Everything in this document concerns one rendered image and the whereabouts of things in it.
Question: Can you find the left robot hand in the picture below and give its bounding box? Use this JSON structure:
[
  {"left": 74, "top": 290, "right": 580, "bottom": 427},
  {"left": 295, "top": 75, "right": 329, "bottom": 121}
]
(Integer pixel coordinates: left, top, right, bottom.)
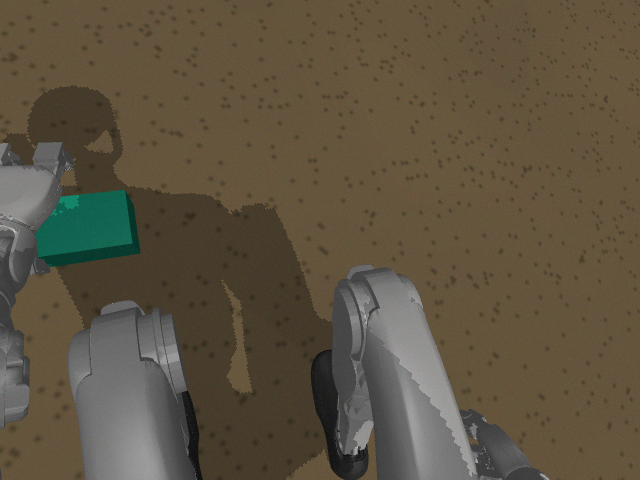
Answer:
[{"left": 0, "top": 142, "right": 74, "bottom": 275}]

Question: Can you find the right robot hand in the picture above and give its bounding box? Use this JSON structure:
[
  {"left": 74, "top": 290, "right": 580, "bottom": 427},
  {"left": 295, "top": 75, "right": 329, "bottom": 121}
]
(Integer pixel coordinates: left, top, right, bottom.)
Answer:
[{"left": 459, "top": 409, "right": 532, "bottom": 480}]

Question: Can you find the carton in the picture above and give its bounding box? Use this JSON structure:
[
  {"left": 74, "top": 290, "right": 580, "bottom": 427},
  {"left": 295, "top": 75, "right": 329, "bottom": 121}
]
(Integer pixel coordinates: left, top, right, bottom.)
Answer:
[{"left": 35, "top": 190, "right": 141, "bottom": 267}]

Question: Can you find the left robot foot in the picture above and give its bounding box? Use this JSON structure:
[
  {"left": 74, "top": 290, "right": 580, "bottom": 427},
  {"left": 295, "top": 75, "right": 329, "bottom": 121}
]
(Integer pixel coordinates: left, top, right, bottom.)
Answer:
[{"left": 182, "top": 391, "right": 203, "bottom": 480}]

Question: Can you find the left robot arm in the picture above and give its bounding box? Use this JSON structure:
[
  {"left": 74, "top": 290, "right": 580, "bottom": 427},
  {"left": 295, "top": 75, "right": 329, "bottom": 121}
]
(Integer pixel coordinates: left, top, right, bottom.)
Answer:
[{"left": 0, "top": 219, "right": 37, "bottom": 480}]

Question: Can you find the right robot foot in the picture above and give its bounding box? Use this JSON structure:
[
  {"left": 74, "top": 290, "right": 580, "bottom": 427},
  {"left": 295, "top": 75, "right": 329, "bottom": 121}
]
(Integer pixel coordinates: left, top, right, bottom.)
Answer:
[{"left": 311, "top": 350, "right": 369, "bottom": 480}]

